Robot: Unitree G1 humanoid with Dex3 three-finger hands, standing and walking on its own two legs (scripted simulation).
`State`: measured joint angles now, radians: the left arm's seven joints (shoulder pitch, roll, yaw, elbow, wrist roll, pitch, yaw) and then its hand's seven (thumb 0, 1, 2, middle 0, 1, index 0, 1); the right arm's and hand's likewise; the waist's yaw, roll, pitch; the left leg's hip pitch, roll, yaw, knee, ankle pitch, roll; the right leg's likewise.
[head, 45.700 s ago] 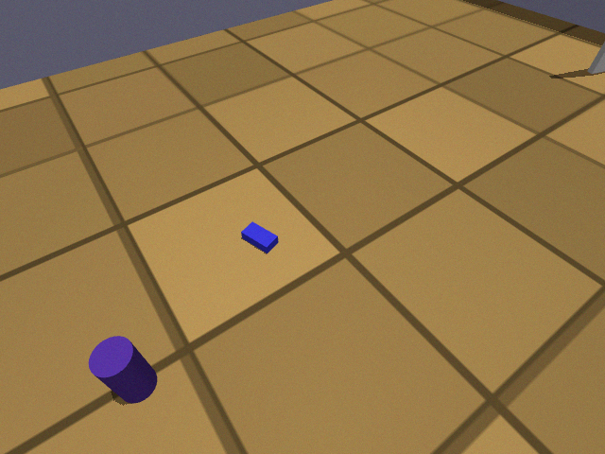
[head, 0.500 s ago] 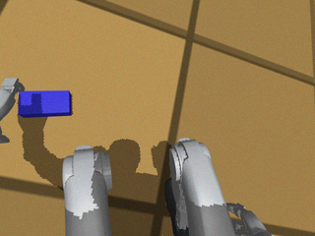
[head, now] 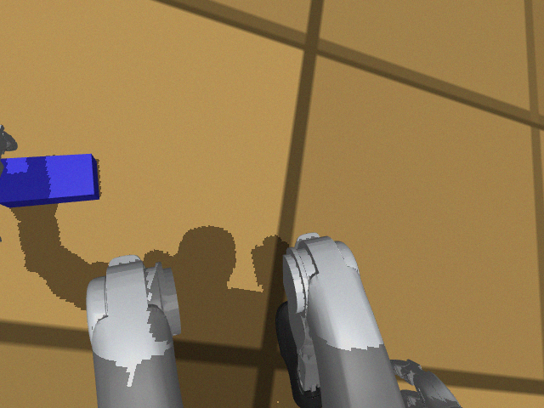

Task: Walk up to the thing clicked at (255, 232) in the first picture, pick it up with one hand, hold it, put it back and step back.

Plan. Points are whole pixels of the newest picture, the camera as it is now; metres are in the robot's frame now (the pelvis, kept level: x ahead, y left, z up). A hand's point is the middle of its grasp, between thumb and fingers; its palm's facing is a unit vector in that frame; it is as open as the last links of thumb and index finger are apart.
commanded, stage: rise first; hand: left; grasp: from above
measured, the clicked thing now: (50, 180) +0.47 +0.33 -0.30
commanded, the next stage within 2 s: approach in 1.18 s
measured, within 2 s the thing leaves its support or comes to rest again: neither
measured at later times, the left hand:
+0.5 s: hand out of the picture +0.41 +0.36 -0.18, palm faces -0.45 -0.10 -0.89, open 14.1 cm
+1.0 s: hand out of the picture +0.42 +0.37 -0.18, palm faces -0.45 -0.09 -0.89, open 14.1 cm
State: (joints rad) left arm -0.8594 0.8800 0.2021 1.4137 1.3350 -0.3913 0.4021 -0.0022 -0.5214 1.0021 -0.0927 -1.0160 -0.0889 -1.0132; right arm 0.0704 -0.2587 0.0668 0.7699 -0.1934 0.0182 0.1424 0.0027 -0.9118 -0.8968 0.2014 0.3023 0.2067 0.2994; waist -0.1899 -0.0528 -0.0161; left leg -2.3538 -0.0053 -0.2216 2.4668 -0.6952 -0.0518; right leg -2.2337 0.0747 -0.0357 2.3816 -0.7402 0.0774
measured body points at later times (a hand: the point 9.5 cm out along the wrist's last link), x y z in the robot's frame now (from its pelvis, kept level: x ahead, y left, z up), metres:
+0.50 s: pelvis +0.00 +0.00 +0.00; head +0.24 +0.11 +0.36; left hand +0.43 +0.37 -0.13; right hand +0.09 -0.27 -0.10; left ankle +0.07 +0.14 -0.28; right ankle +0.09 -0.14 -0.28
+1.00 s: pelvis +0.00 +0.01 +0.00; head +0.23 +0.12 +0.36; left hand +0.44 +0.37 -0.13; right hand +0.09 -0.26 -0.10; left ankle +0.07 +0.14 -0.28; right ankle +0.09 -0.14 -0.28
